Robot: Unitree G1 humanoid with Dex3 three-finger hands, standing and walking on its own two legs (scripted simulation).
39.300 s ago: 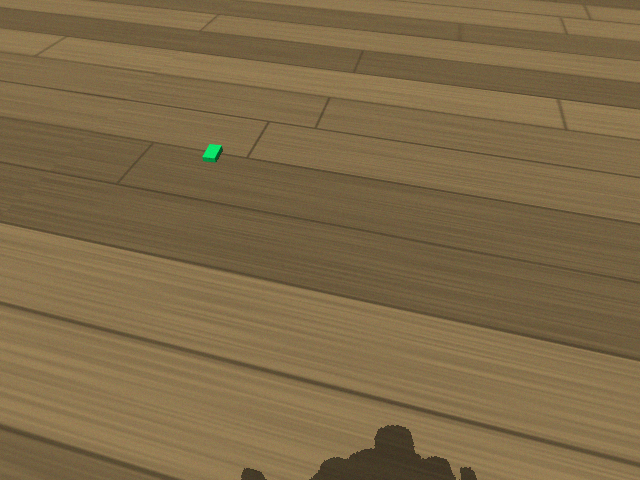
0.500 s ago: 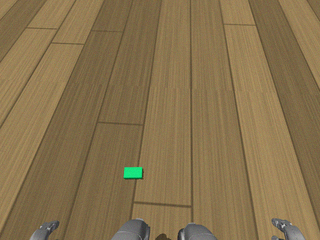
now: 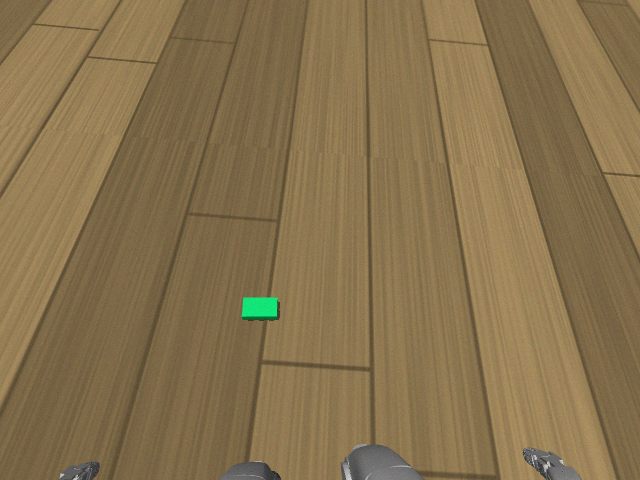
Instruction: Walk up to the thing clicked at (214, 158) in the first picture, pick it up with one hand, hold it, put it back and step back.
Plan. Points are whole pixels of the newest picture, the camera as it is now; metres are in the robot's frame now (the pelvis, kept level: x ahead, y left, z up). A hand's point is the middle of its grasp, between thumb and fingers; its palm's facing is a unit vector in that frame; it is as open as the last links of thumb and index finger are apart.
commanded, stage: step back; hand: left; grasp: from above
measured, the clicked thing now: (260, 308) +0.62 +0.16 -0.75
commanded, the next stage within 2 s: none
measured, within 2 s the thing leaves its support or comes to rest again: neither
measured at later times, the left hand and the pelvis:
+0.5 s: hand out of the picture +0.00 +0.24 -0.14, palm faces +0.00 -0.91 -0.41, open 7.4 cm; pelvis -0.16 -0.02 -0.01, yaw +2 degrees
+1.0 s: hand out of the picture -0.27 +0.20 -0.15, palm faces -0.05 -0.91 -0.40, open 7.4 cm; pelvis -0.34 -0.07 -0.02, yaw -2 degrees
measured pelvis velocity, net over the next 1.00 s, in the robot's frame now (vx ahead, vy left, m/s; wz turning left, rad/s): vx -0.34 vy -0.07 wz -0.04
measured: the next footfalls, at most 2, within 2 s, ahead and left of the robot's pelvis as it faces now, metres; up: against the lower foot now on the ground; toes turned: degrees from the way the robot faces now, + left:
right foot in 0.12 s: -0.01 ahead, -0.12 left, +0.00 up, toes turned +2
left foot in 0.52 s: -0.15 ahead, +0.09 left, +0.00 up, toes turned +0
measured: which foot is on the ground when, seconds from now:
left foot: down 0.00-0.16, up 0.18-0.50, down 0.52-0.96, up 0.98-1.00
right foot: up 0.00-0.10, down 0.12-0.54, up 0.56-0.90, down 0.92-1.00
